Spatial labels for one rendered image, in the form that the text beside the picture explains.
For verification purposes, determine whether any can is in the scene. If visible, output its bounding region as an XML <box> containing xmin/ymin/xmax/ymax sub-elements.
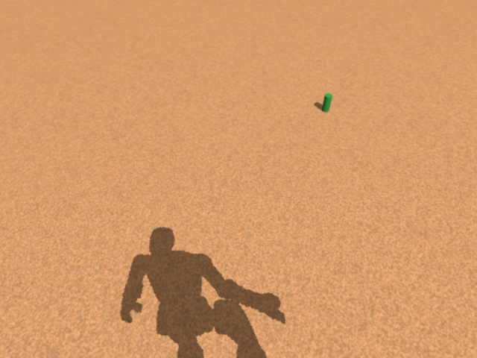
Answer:
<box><xmin>322</xmin><ymin>93</ymin><xmax>332</xmax><ymax>112</ymax></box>

